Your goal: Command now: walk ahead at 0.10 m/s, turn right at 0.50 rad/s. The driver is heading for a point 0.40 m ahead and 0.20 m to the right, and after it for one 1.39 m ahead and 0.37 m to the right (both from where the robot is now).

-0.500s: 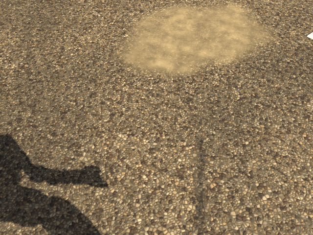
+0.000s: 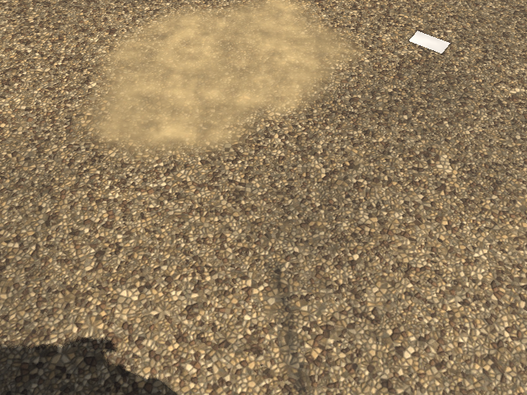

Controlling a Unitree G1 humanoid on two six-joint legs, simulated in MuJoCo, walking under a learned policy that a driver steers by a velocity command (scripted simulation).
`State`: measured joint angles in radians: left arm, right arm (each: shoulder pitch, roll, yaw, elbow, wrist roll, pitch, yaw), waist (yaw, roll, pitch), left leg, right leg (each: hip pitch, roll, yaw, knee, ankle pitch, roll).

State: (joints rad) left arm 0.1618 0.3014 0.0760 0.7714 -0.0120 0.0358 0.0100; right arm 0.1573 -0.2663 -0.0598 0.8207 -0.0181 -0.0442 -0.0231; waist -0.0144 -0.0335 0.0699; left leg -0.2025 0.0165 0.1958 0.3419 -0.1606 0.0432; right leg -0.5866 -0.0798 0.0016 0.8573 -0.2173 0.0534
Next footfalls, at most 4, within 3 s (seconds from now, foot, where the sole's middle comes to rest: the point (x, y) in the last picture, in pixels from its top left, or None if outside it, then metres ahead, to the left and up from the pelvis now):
0.16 right None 0.11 -0.14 -0.78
0.60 left None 0.16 0.09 -0.78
1.04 right None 0.05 -0.18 -0.78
1.44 left None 0.27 -0.07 -0.78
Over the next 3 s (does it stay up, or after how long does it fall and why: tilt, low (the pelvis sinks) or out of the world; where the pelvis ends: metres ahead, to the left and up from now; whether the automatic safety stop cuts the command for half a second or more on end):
stays up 0.26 -0.17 -0.01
